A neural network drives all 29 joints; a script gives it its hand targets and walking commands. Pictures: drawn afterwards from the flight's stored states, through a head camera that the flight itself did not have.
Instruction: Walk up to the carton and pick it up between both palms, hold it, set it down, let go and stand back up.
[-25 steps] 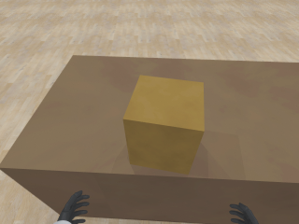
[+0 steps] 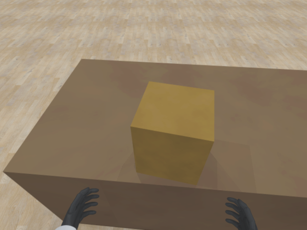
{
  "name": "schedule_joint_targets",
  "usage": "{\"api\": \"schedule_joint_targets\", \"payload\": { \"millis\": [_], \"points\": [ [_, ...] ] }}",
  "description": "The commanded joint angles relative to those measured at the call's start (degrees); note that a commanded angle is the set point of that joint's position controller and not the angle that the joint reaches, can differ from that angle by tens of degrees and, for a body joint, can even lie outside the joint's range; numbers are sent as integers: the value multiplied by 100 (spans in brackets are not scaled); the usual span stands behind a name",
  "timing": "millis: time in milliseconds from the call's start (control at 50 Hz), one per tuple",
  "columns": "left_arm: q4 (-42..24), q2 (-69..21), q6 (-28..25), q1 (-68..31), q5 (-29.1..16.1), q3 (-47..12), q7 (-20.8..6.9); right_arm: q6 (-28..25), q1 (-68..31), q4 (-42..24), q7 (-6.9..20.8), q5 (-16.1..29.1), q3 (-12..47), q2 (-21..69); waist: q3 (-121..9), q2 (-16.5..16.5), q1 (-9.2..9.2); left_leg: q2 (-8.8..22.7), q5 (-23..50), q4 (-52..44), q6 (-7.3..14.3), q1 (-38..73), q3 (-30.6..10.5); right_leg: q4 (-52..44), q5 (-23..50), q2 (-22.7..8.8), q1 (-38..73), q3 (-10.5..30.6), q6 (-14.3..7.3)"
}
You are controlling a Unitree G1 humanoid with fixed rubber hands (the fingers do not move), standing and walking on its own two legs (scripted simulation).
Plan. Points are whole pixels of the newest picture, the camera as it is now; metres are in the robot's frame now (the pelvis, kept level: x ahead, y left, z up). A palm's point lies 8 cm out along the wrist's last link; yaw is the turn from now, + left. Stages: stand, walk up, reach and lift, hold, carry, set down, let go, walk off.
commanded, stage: reach and lift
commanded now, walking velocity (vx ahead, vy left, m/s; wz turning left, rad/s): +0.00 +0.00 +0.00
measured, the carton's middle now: (173, 133) +0.43 -0.04 -0.02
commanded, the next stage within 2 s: none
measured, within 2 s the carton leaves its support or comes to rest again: neither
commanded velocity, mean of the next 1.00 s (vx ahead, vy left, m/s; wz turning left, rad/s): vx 0.00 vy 0.00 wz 0.00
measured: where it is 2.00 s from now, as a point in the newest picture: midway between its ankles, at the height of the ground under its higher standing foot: outside the picture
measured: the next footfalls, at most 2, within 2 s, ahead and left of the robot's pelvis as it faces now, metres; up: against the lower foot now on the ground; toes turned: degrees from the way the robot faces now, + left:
none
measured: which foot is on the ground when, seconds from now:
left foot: down 0.00-1.00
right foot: down 0.00-1.00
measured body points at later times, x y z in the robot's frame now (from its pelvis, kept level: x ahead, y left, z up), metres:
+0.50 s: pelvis +0.00 +0.01 +0.00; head +0.00 +0.02 +0.45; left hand +0.23 +0.20 -0.03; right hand +0.21 -0.20 -0.04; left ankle -0.06 +0.13 -0.74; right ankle +0.03 -0.14 -0.74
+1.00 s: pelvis -0.01 +0.00 +0.00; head -0.01 +0.00 +0.45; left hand +0.31 +0.19 +0.03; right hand +0.29 -0.22 +0.02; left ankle -0.06 +0.13 -0.74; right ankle +0.03 -0.14 -0.74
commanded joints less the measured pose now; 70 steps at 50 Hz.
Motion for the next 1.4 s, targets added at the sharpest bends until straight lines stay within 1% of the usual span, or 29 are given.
{"api": "schedule_joint_targets", "payload": {
  "millis": [0, 40, 80, 100, 140, 220, 240, 260, 280, 300, 380, 440, 500, 660, 680, 700, 720, 740, 800, 840, 880, 900, 1080, 1160, 1180, 1240, 1260, 1320, 1380],
  "points": [
    [-693, 584, -511, -428, -180, 151, -31, -390, -403, -900, -38, 193, -170, -536, -469, -182, -34, -394, 1470, -461, -241, -1268, 156, -117, 669, 282, 1323, 169, -319],
    [-783, 546, -708, -676, -170, 183, 30, -404, -540, -1007, -42, 206, -231, -521, -371, -169, 53, -377, 1141, -541, -175, -1414, 142, -56, 363, 312, 1217, 165, -309],
    [-1147, 561, -912, -622, -312, 33, 136, -532, -487, -1149, 17, 354, -195, -524, -735, 139, 39, -332, 1944, -372, -346, -1338, 127, 22, 856, 363, 1402, 223, -403],
    [-969, 533, -990, -637, -347, -3, 135, -557, -546, -1087, -4, 420, -65, -510, -657, -11, -45, -347, 2051, -369, -311, -1258, 92, -9, 994, 370, 1361, 233, -384],
    [-670, 418, -1051, -560, -258, -42, 106, -529, -418, -712, 39, 424, -201, -641, -331, 295, -31, -311, 1773, -441, -308, -1464, -29, -57, 706, 363, 1315, 223, -458],
    [-914, 505, -1392, -1086, -362, -79, 163, -717, -864, -871, -22, 685, -29, -541, -659, 307, 34, -328, 1805, -271, -294, -1436, 39, -4, 799, 334, 1403, 284, -462],
    [-755, 352, -1454, -846, -392, -117, 191, -790, -702, -704, -13, 664, -88, -586, -494, 161, -78, -296, 2058, -253, -300, -1354, -49, -9, 910, 356, 1224, 221, -455],
    [-684, 386, -1528, -925, -416, -72, 193, -881, -824, -761, -8, 643, 13, -536, -629, 189, 14, -308, 2294, -124, -369, -1263, 12, 5, 997, 358, 1261, 278, -469],
    [-768, 409, -1577, -917, -418, -189, 193, -931, -948, -679, -5, 669, -115, -689, -647, 355, -64, -333, 2229, -127, -421, -1311, -4, 0, 945, 411, 1354, 239, -499],
    [-667, 441, -1617, -1078, -484, -117, 190, -939, -1133, -644, 16, 715, -93, -606, -629, 139, -7, -313, 1988, -110, -354, -1409, -49, 45, 809, 362, 1292, 289, -523],
    [-395, 364, -1780, -1379, -449, -299, 262, -1002, -1456, -424, 36, 789, -116, -687, -697, 245, -27, -263, 1866, -82, -340, -1453, -25, 91, 684, 386, 1329, 280, -560],
    [-507, 254, -1640, -1689, -520, -418, 293, -787, -1670, -498, 2, 683, -251, -723, -641, 101, -154, -264, 1901, -148, -318, -1473, -90, 89, 711, 409, 1358, 274, -534],
    [-424, 347, -1586, -1744, -560, -332, 362, -715, -1946, -696, -8, 739, -109, -744, -1037, 60, 5, -317, 1706, -166, -205, -1688, 1, 126, 816, 356, 1473, 299, -514],
    [-565, 320, -1023, -2556, -556, -333, 344, -126, -2393, -830, -163, 711, -174, -874, -1095, 32, -234, -319, 1965, -245, -286, -1400, -42, 107, 1035, 415, 1500, 254, -412],
    [-462, 530, -936, -2886, -657, -141, 280, -36, -2825, -972, -189, 733, -90, -761, -1227, -122, -66, -385, 1712, -239, -213, -1608, 45, 93, 998, 319, 1502, 346, -396],
    [-518, 437, -824, -2904, -621, -247, 274, 58, -2684, -859, -202, 780, -90, -735, -1178, 89, -193, -398, 1513, -348, -238, -1604, 45, 52, 967, 292, 1608, 300, -413],
    [-402, 466, -740, -2931, -620, -101, 265, 127, -2799, -955, -231, 685, -153, -755, -1159, -120, -126, -417, 1577, -326, -201, -1577, 69, 69, 968, 318, 1555, 303, -359],
    [-631, 421, -658, -3212, -608, -188, 270, 215, -2929, -950, -246, 725, -182, -809, -1283, -2, -222, -412, 1725, -400, -237, -1425, 54, 22, 1065, 339, 1551, 282, -373],
    [-433, 425, -436, -3629, -643, -39, 233, 404, -3362, -1151, -288, 733, -104, -825, -1320, -84, -159, -421, 1513, -415, -199, -1578, 82, 27, 945, 319, 1512, 264, -346],
    [-435, 452, -279, -3618, -531, 50, 212, 539, -3355, -1123, -340, 758, -184, -753, -1358, 234, -166, -457, 1567, -464, -216, -1524, 108, -25, 926, 312, 1526, 251, -351],
    [-387, 367, -16, -3881, -511, 135, 119, 702, -3613, -1089, -376, 777, -156, -853, -1312, -20, -229, -426, 1748, -475, -221, -1336, 88, -77, 1012, 353, 1503, 216, -336],
    [-517, 385, 72, -4204, -515, 131, 100, 765, -3883, -1172, -403, 746, -247, -971, -1593, 87, -296, -425, 1500, -448, -194, -1433, 123, -58, 925, 313, 1530, 221, -368],
    [-68, 602, 354, -5145, -511, 549, -14, 1136, -4900, -1143, -484, 675, -70, -913, -2094, -366, -136, -500, 1518, -515, -60, -1704, 224, 55, 1338, 286, 1746, 221, -148],
    [-54, 583, 505, -5438, -425, 555, -19, 1205, -5002, -1053, -560, 858, -58, -968, -2244, -199, -230, -520, 1759, -506, -124, -1534, 241, -41, 1409, 379, 1740, 188, -149],
    [-156, 550, 556, -5558, -387, 482, 0, 1181, -5070, -1021, -549, 859, -234, -1105, -2461, 51, -393, -468, 1949, -463, -171, -1414, 182, -14, 1583, 393, 1663, 120, -203],
    [-60, 527, 745, -5925, -413, 526, -18, 1298, -5380, -813, -534, 976, -75, -1116, -2482, -84, -421, -492, 2272, -375, -206, -1220, 202, -69, 1837, 434, 1666, 99, -182],
    [130, 630, 755, -5886, -282, 639, -56, 1362, -5324, -563, -537, 972, -5, -998, -2425, 45, -303, -476, 2356, -423, -188, -1248, 193, -62, 1831, 409, 1718, 100, -151],
    [-230, 662, 891, -6365, -322, 609, -34, 1354, -5707, -615, -576, 1100, -140, -1314, -2685, 171, -478, -505, 2765, -350, -270, -1016, 192, -86, 2207, 470, 1611, 49, -162],
    [-79, 723, 1088, -6415, -271, 679, -46, 1386, -5941, -591, -576, 1195, -45, -1350, -2782, 106, -412, -519, 2795, -330, -276, -874, 186, -142, 2293, 489, 1596, 19, -137]
  ]
}}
